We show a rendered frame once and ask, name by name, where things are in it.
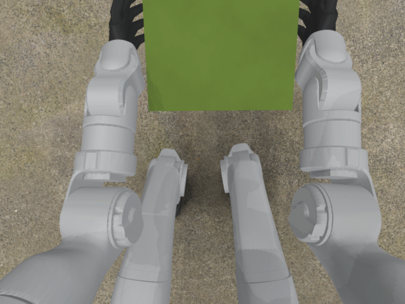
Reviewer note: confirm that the left robot thigh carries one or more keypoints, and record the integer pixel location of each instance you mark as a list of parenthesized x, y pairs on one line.
[(145, 272)]

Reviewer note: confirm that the left robot upper arm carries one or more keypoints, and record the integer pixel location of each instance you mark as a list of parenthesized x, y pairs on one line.
[(96, 224)]

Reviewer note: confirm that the robot left shin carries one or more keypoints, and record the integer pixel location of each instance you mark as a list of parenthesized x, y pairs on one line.
[(165, 152)]

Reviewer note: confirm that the robot right hand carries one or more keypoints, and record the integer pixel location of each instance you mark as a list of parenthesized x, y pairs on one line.
[(323, 16)]

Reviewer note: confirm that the left robot forearm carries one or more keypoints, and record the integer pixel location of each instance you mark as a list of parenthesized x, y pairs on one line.
[(110, 119)]

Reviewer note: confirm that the robot left hand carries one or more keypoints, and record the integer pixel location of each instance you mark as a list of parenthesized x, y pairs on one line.
[(121, 25)]

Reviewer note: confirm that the right robot forearm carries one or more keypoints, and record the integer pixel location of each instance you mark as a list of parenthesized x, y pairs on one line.
[(331, 113)]

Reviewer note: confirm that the right robot upper arm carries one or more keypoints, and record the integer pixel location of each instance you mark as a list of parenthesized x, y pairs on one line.
[(341, 224)]

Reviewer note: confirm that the carton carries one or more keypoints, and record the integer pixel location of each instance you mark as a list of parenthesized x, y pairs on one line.
[(220, 55)]

